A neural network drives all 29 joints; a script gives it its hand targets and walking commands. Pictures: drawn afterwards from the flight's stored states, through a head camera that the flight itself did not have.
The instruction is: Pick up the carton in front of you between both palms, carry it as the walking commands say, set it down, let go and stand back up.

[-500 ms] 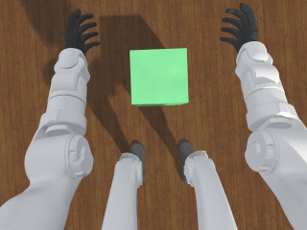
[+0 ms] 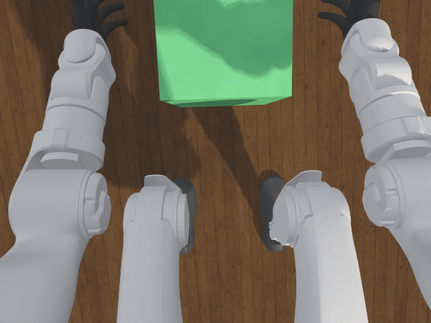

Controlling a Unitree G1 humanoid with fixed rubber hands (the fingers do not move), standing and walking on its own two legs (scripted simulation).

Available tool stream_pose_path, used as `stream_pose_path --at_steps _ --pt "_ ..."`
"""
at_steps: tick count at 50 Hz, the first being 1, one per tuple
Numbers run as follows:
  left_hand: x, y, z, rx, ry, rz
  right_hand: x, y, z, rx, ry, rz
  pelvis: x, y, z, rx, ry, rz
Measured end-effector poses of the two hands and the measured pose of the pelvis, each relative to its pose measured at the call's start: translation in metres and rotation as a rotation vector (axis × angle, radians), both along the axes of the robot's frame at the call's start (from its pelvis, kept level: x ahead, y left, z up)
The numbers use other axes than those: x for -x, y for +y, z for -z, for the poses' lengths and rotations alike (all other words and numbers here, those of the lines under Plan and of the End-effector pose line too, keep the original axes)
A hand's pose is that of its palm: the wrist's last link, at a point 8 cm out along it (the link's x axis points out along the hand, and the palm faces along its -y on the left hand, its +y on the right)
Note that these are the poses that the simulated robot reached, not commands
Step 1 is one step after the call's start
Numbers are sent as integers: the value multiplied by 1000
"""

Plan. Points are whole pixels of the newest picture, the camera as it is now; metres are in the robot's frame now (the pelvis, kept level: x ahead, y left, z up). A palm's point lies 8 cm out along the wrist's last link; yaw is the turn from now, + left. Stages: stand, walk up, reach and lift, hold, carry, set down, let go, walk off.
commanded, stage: reach and lift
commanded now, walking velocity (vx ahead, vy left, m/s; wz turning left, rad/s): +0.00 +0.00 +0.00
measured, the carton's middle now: (222, 52) +0.54 +0.01 -0.30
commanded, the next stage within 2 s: none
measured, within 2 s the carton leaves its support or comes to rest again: leaves its support in 1.12 s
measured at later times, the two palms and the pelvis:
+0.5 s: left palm (118, 45) +0.54 +0.19 -0.23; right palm (320, 37) +0.54 -0.16 -0.23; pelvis +0.00 +0.00 -0.06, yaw +0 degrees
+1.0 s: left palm (134, 41) +0.54 +0.16 -0.22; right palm (311, 35) +0.54 -0.14 -0.22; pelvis -0.01 +0.00 -0.06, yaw +0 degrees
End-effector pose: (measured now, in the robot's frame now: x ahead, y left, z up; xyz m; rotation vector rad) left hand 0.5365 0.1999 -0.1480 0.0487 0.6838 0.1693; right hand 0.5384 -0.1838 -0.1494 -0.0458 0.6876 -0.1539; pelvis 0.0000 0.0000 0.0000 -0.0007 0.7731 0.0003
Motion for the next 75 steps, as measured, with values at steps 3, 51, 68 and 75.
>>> stream_pose_path --at_steps 3,51,68,75 --pt "-1 -4 18 6 20 2 -1 3 18 -5 20 -1 6 0 14 0 -33 0" --pt "-5 -37 77 49 50 62 -4 41 75 -45 54 -47 11 2 61 4 -149 4" --pt "29 -32 -56 71 -8 -24 24 52 -57 -64 -3 -17 2 0 18 5 -53 -11" --pt "50 -28 -105 71 17 -28 43 55 -107 -63 23 -23 12 -2 -24 8 -35 -27"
